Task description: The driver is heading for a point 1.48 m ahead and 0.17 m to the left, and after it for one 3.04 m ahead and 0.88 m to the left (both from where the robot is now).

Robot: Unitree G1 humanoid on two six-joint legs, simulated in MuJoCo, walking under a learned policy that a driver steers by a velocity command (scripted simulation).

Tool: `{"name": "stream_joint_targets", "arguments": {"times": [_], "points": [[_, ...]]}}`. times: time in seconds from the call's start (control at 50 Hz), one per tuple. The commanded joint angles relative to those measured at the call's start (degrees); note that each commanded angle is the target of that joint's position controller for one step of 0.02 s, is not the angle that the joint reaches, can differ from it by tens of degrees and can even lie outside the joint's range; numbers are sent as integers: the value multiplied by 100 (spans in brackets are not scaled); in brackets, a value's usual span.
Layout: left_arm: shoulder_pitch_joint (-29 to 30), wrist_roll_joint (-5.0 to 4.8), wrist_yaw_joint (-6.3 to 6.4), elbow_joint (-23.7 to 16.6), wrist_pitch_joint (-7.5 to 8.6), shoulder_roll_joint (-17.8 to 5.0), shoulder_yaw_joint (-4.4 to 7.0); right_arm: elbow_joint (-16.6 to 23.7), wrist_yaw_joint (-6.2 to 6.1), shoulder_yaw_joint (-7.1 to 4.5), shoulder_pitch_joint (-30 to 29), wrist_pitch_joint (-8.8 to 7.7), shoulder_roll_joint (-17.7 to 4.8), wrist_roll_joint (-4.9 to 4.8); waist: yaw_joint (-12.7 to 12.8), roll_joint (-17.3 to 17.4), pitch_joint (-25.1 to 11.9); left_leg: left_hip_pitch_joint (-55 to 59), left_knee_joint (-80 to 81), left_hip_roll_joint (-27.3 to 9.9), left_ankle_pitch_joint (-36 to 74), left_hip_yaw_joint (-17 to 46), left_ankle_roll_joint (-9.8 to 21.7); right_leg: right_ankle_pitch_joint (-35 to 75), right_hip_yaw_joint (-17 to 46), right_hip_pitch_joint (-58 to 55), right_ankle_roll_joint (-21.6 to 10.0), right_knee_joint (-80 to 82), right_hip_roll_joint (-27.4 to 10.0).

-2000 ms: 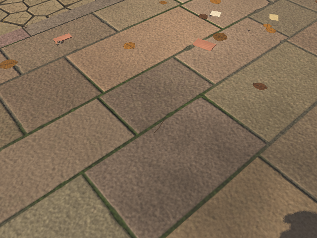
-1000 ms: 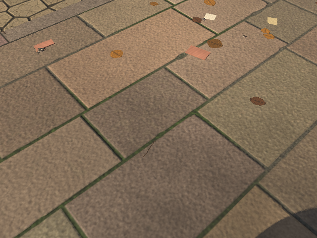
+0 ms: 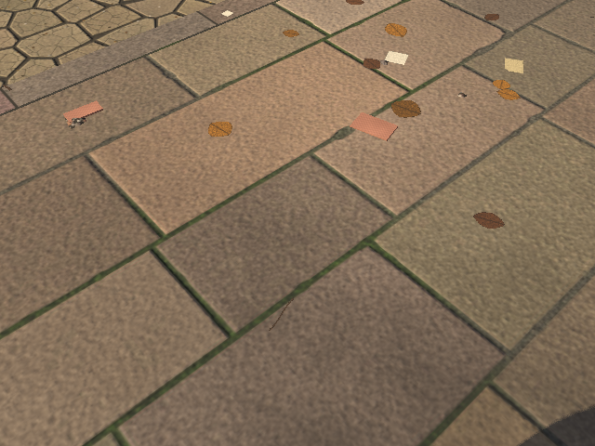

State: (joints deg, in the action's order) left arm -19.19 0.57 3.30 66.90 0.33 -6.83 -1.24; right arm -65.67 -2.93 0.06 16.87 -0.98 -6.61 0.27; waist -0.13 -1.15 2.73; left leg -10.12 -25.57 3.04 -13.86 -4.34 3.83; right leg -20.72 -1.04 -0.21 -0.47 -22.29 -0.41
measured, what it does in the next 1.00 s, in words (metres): walks ahead: left foot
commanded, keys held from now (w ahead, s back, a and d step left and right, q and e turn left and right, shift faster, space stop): no key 0.38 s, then w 0.54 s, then no key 0.08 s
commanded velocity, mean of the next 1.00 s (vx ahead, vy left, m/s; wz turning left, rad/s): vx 0.20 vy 0.00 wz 0.00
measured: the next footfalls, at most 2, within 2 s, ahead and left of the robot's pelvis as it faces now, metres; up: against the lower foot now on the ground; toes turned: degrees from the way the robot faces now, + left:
left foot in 0.84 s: +0.19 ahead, +0.13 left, +0.00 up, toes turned +4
right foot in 1.28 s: +0.40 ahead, -0.03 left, +0.00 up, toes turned -3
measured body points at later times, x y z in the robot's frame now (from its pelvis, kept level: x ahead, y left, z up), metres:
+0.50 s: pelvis -0.02 +0.00 +0.00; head -0.02 +0.00 +0.45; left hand -0.09 +0.20 -0.16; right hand -0.07 -0.21 -0.16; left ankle +0.00 +0.08 -0.74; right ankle -0.10 -0.11 -0.74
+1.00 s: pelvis +0.15 +0.06 +0.00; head +0.16 +0.07 +0.45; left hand +0.15 +0.30 -0.16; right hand +0.17 -0.19 -0.14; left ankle +0.15 +0.12 -0.74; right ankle +0.08 -0.07 -0.65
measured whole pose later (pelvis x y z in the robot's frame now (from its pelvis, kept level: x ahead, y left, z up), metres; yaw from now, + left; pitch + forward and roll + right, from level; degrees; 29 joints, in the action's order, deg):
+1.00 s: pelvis +0.15 +0.06 +0.00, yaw +0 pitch -1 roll +0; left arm -19.0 1.7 -0.5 59.1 4.4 -11.2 2.5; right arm -58.1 0.4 -3.0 17.3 -4.9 -10.4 1.0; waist 0.4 -1.9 2.4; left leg -11.5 -25.7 3.0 -13.8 -5.2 4.7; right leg -17.6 -1.1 24.1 -4.4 -66.3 -2.5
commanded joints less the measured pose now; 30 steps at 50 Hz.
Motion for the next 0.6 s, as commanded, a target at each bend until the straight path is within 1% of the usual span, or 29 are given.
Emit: {"name": "stream_joint_targets", "arguments": {"times": [0.02,0.24,0.38,0.4,0.44,0.46,0.48,0.5,0.52,0.54,0.56,0.58,0.6], "points": [[-662,4,8,82,-3,-316,30,-17,-4,-58,491,3,-400,1,6,67,253,393,356,-822,1990,828,77,1532,336,692,-167,335,-515],[-747,13,-5,123,17,-245,4,-91,27,-47,576,35,-362,0,-34,50,394,234,581,-781,1096,881,35,1003,369,927,-201,458,-514],[-859,13,-15,125,32,-198,1,-112,42,-33,648,36,-334,-2,-44,56,433,129,648,-776,790,914,19,846,380,1028,-215,466,-504],[-940,23,-20,141,32,-183,0,-126,47,-33,695,43,-331,-1,-36,80,332,142,684,-726,293,910,33,452,354,1005,-237,486,-448],[-1046,56,-39,106,17,-258,56,-83,61,-111,701,87,-514,-4,-15,169,439,-122,632,-608,-1169,953,172,-719,243,1186,-363,241,-237],[-1051,73,-57,43,9,-261,70,-55,80,-157,736,114,-585,6,-11,171,573,-339,603,-601,-2036,1026,278,-1321,275,1389,-466,114,-190],[-1060,89,-77,-23,12,-251,76,-7,105,-182,760,125,-593,11,-19,164,795,-585,608,-660,-2614,1170,374,-1761,359,1625,-556,40,-198],[-1075,97,-96,-83,32,-229,77,43,130,-191,787,114,-565,8,-26,157,964,-744,599,-753,-2905,1364,461,-1960,469,1804,-628,-36,-228],[-1087,103,-112,-137,68,-212,79,100,151,-199,788,87,-538,7,-21,140,1027,-838,577,-846,-2939,1555,528,-1908,573,1862,-681,-88,-258],[-1115,105,-126,-180,113,-218,89,169,170,-210,748,51,-533,13,6,105,978,-905,543,-901,-2811,1684,568,-1746,680,1785,-728,-80,-296],[-1187,96,-141,-205,160,-261,111,256,194,-223,644,10,-539,17,64,36,872,-1015,459,-880,-2609,1696,569,-1634,832,1577,-786,24,-350],[-1339,70,-152,-204,206,-336,143,382,222,-228,418,-35,-532,12,182,-102,785,-1283,245,-735,-2337,1513,511,-1657,1095,1208,-879,287,-468],[-1636,29,-149,-149,248,-464,192,568,257,-216,10,-93,-464,2,390,-376,775,-1848,-260,-407,-1892,1029,361,-1829,1574,593,-1027,788,-733]]}}
Velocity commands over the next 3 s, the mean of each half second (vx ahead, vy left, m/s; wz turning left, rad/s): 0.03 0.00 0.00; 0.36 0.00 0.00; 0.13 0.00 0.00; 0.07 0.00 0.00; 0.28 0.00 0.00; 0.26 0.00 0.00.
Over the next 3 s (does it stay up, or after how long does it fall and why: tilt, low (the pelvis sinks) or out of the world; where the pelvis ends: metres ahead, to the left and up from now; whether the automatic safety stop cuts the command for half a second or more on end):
stays up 0.62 0.01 0.01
